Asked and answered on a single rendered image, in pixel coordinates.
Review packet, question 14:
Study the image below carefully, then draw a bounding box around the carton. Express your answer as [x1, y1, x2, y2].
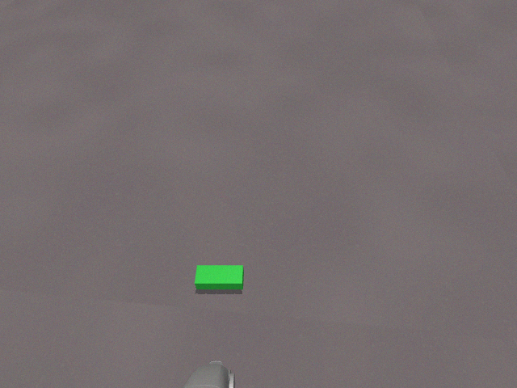
[195, 265, 244, 289]

